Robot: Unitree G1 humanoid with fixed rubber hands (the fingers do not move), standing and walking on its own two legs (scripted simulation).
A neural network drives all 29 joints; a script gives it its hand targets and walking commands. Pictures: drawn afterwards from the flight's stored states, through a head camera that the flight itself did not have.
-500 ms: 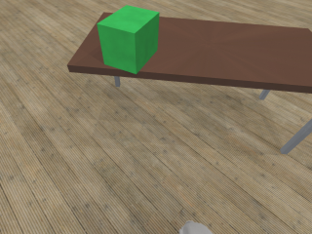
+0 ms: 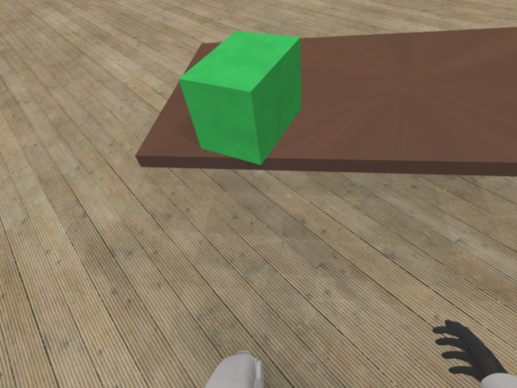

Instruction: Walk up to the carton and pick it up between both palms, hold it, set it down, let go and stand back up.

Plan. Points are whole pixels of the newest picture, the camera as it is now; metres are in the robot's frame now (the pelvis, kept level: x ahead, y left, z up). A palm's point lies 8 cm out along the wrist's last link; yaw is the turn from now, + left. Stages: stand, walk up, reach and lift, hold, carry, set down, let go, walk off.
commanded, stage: walk up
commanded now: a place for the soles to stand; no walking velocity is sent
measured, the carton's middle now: (248, 95) +0.79 +0.10 +0.03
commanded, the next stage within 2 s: none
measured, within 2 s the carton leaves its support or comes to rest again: neither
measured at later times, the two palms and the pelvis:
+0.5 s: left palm (81, 324) +0.23 +0.38 -0.08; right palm out of the picture +0.15 -0.22 -0.06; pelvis +0.14 +0.07 +0.02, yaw -3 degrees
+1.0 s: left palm (33, 303) +0.27 +0.50 -0.07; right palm (370, 270) +0.35 -0.15 -0.09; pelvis +0.20 +0.16 -0.02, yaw -4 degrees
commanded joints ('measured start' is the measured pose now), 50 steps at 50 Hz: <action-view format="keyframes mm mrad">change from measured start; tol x32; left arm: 1 -53 355 127 -162 54 -17 49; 50 -78 264 76 -171 3 20 82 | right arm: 1 62 -147 -148 -105 -54 -26 21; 50 134 -292 -167 -76 -49 -36 -22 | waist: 1 -62 -297 14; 5 -137 151 -191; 44 -21 -393 6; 50 -133 -35 -39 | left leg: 1 161 51 -130 -194 22 -37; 6 432 306 -656 -822 -466 36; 11 441 168 -271 -700 72 -40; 20 446 127 -127 -713 25 35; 28 269 93 6 -390 243 54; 32 -129 -25 -144 216 -362 -42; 35 -199 46 -212 316 -186 -56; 44 36 43 -127 -22 -160 -34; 47 586 76 -258 -502 -44 1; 50 361 270 -461 -686 -81 59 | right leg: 1 -189 -256 290 -231 -11 -207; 6 -469 56 99 583 -161 -37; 28 -48 -2 -49 -40 263 -68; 33 -24 -441 827 -383 -118 -385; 45 -267 -258 403 -178 -38 -230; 50 -543 29 118 515 -195 -33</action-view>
